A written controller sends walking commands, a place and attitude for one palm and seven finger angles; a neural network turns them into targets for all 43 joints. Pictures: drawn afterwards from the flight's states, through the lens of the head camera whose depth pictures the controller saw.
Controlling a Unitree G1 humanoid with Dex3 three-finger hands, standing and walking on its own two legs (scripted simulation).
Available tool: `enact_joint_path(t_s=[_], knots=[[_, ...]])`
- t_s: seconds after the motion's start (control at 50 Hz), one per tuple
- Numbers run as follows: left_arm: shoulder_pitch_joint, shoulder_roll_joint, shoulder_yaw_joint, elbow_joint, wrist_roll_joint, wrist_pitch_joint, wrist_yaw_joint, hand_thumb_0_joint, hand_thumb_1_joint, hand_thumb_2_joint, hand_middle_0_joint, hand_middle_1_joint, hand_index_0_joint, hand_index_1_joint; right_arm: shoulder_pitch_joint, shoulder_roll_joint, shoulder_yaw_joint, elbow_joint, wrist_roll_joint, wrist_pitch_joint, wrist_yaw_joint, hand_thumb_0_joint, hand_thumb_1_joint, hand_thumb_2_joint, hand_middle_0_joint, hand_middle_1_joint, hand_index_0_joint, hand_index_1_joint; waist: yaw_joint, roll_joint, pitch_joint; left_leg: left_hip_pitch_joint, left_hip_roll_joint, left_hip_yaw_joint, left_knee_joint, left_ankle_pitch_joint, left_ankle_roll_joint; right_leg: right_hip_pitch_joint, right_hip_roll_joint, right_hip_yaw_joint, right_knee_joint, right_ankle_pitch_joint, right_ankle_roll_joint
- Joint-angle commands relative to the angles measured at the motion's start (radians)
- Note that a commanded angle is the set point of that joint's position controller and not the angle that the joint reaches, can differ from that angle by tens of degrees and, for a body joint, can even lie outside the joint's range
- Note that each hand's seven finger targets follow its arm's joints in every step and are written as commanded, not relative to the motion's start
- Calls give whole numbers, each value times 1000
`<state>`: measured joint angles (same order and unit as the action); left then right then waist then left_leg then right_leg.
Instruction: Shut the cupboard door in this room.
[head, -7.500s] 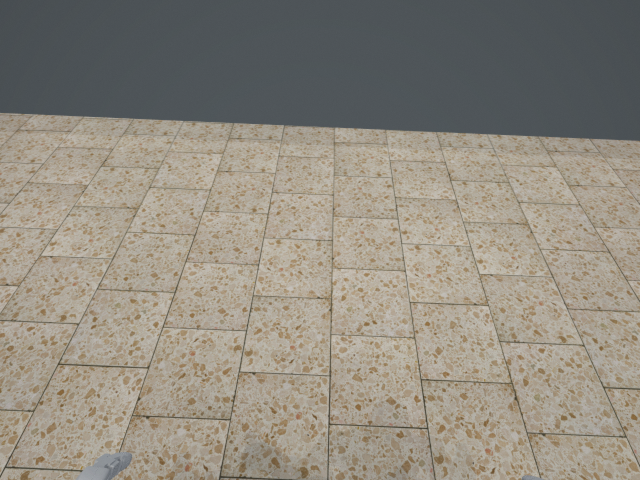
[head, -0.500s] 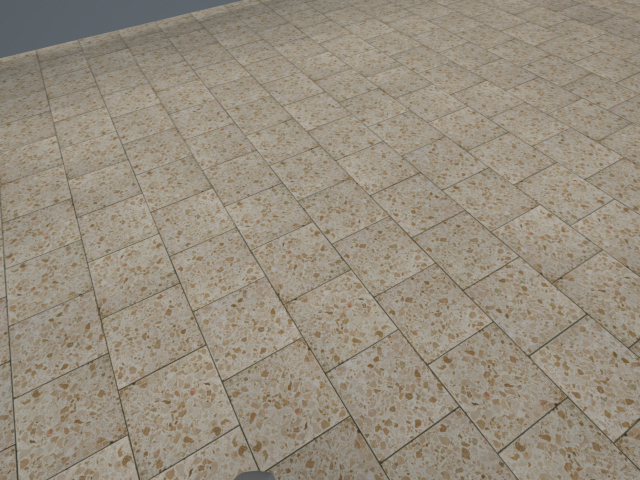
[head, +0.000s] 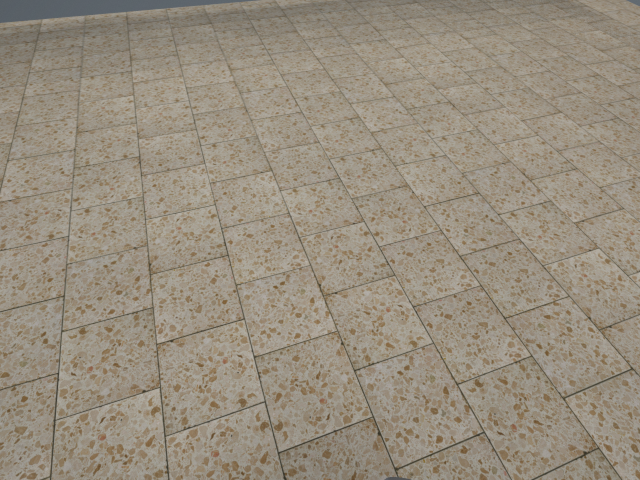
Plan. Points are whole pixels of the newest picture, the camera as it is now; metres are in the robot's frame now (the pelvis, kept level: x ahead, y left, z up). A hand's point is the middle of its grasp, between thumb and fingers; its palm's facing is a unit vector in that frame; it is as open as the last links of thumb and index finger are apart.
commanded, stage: turn or walk to find it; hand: left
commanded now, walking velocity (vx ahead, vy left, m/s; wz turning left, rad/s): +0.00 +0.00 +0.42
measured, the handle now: out of the picture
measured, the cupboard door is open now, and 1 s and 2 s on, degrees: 83 83 83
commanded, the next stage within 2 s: none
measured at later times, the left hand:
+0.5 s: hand out of the picture -0.02 +0.14 -0.15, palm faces +0.28 -0.92 -0.27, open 7.3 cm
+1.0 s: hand out of the picture -0.12 +0.20 -0.17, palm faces +0.47 -0.85 -0.24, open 7.3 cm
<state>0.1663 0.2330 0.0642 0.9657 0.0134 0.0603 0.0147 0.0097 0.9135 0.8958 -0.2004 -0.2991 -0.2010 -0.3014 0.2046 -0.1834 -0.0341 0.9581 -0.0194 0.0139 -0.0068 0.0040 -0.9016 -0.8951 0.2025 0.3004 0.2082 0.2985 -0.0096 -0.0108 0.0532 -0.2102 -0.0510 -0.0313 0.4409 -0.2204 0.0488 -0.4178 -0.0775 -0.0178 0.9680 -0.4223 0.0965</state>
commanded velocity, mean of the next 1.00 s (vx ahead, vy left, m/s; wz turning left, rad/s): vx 0.00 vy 0.00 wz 0.42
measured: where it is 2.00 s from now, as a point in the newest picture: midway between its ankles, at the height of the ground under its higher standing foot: outside the picture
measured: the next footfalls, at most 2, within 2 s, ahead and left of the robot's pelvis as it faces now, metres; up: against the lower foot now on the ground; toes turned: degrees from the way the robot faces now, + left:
right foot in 0.16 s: +0.03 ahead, -0.14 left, +0.00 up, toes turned +1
left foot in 0.68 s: -0.08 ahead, +0.09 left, +0.00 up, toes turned +24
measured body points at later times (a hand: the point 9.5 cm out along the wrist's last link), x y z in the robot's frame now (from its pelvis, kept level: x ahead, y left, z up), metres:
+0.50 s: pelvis -0.04 -0.06 +0.00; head -0.02 -0.08 +0.45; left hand -0.04 +0.19 -0.13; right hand +0.04 -0.31 -0.17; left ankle -0.11 +0.10 -0.66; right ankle -0.01 -0.14 -0.74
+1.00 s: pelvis -0.09 -0.02 +0.00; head -0.08 +0.00 +0.45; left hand -0.14 +0.25 -0.15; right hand +0.08 -0.20 -0.14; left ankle -0.12 +0.07 -0.74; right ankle -0.04 -0.16 -0.68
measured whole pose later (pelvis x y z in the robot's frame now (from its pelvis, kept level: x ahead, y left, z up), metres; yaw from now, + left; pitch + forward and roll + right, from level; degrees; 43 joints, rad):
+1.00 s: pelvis -0.09 -0.02 +0.00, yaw +26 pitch -1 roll +0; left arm 0.18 0.24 0.07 0.97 0.02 0.06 0.01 0.01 0.91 0.90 -0.20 -0.30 -0.20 -0.30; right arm 0.18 -0.18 -0.03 0.96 -0.02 0.02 0.00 0.00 -0.90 -0.90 0.20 0.30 0.21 0.30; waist 0.00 -0.02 0.06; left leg -0.22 -0.04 -0.02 0.44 -0.21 0.04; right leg -0.43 -0.08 -0.02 1.00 -0.41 0.09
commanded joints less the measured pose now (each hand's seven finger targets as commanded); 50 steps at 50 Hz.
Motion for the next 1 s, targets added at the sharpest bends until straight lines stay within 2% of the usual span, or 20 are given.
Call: enact_joint_path(t_s=[0.0,0.06,0.1,0.12,0.14,0.16,0.18,0.22,0.28,0.38,0.5,0.56,0.62,0.64,0.66,0.68,0.72,0.8,0.88,0.98], knots=[[-47,56,4,-106,-6,-29,9,0,900,900,-200,-300,-200,-300,61,-210,-64,-41,-8,0,-14,0,-900,-900,200,300,200,300,-29,160,-66,92,285,-294,-86,445,132,-16,14,2,-131,-41,-13],[-1,57,5,-98,-11,-37,11,0,900,900,-200,-300,-200,-300,39,-213,-69,-51,-8,5,-10,0,-900,-900,200,300,200,300,-7,156,-91,31,249,-314,-55,431,111,109,47,-17,-301,27,-28],[71,71,10,-83,-11,-51,15,0,900,900,-200,-300,-200,-300,20,-197,-70,-57,0,6,-7,0,-900,-900,200,300,200,300,33,110,-124,-75,203,-292,15,321,62,293,36,-18,-538,209,-34],[105,120,20,-78,-2,-63,19,0,900,900,-200,-300,-200,-300,29,-157,-65,-62,9,4,-1,0,-900,-900,200,300,200,300,46,-7,-148,-204,134,-229,104,135,2,445,-76,79,-639,264,-59],[123,213,37,-78,13,-69,27,0,900,900,-200,-300,-200,-300,29,-94,-53,-87,13,3,4,0,-900,-900,200,300,200,300,56,-280,-139,-383,-15,-51,319,-244,-72,516,-329,328,-673,355,-162],[117,223,33,-96,6,-63,26,0,900,900,-200,-300,-200,-300,10,-137,-69,-92,3,14,-1,0,-900,-900,200,300,200,300,64,-238,-114,-362,0,-57,518,-378,-77,356,-423,351,-687,398,-249],[57,180,34,-109,3,-62,32,0,900,900,-200,-300,-200,-300,8,-154,-76,-79,-1,32,3,0,-900,-900,200,300,200,300,39,-182,-68,-339,28,-88,642,-322,-74,246,-385,293,-720,276,-261],[-45,135,18,-132,1,-60,25,0,900,900,-200,-300,-200,-300,51,-138,-78,-29,-7,49,16,0,-900,-900,200,300,200,300,-13,-112,25,-337,51,-61,774,-200,-84,145,-271,169,-733,141,-208],[-38,96,7,-126,1,-72,22,0,900,900,-200,-300,-200,-300,103,-120,-73,-5,-5,50,24,0,-900,-900,200,300,200,300,-26,-130,13,-347,63,-27,805,-100,-109,190,-207,35,-707,246,-175],[52,109,13,-92,6,-73,24,0,900,900,-200,-300,-200,-300,36,-123,-67,-15,-5,52,22,0,-900,-900,200,300,200,300,19,-149,4,-347,95,-4,714,-128,-131,259,-248,28,-697,275,-206],[125,159,29,-55,20,-66,20,0,900,900,-200,-300,-200,-300,-52,-97,-46,-41,6,38,20,0,-900,-900,200,300,200,300,63,-168,-37,-239,95,70,422,-247,-121,313,-288,-1,-626,460,-241],[115,181,36,-44,20,-61,18,0,900,900,-200,-300,-200,-300,-34,-95,-39,-42,13,27,17,0,-900,-900,200,300,200,300,51,-199,-71,-163,88,100,304,-246,-105,311,-305,-17,-580,508,-243],[91,169,36,-41,8,-50,15,0,900,900,-200,-300,-200,-300,47,-118,-42,-23,11,10,15,0,-900,-900,200,300,200,300,-6,-115,-115,61,85,112,5,-10,-84,198,-265,-98,-436,423,-152],[96,129,28,-55,-2,-42,12,0,900,900,-200,-300,-200,-300,84,-179,-56,-17,7,-1,13,0,-900,-900,200,300,200,300,-30,67,-137,173,197,-43,-97,73,-42,67,-184,-157,-268,258,-92],[79,63,10,-94,-4,-36,5,0,900,900,-200,-300,-200,-300,99,-274,-78,-26,0,-2,7,0,-900,-900,200,300,200,300,-41,342,-103,222,427,-334,-141,363,64,-172,-58,-171,-68,-172,-20],[17,82,3,-105,5,-25,9,0,900,900,-200,-300,-200,-300,117,-294,-78,-17,1,8,4,0,-900,-900,200,300,200,300,-59,244,-88,125,470,-292,-140,382,116,-128,-58,-76,43,-189,-34],[2,83,16,-82,8,-13,5,0,900,900,-200,-300,-200,-300,23,-243,-64,-29,-4,4,-13,0,-900,-900,200,300,200,300,-29,253,-32,46,377,-238,-160,254,110,-145,-59,-23,128,-92,-32],[57,88,17,-41,6,-23,-7,0,900,900,-200,-300,-200,-300,-36,-206,-47,-52,2,-9,-16,0,-900,-900,200,300,200,300,10,139,-36,73,282,-143,-133,360,87,-127,-35,-15,154,41,-15],[21,84,11,-59,2,-27,0,0,900,900,-200,-300,-200,-300,29,-206,-54,-39,4,-12,-16,0,-900,-900,200,300,200,300,-14,121,-73,147,287,-182,-111,456,109,-126,-24,-4,86,29,-1],[-40,68,8,-97,-2,-26,6,0,900,900,-200,-300,-200,-300,55,-210,-62,-39,-5,-2,-12,0,-900,-900,200,300,200,300,-34,144,-60,107,295,-274,-109,378,132,-69,-2,4,-48,-34,-8]])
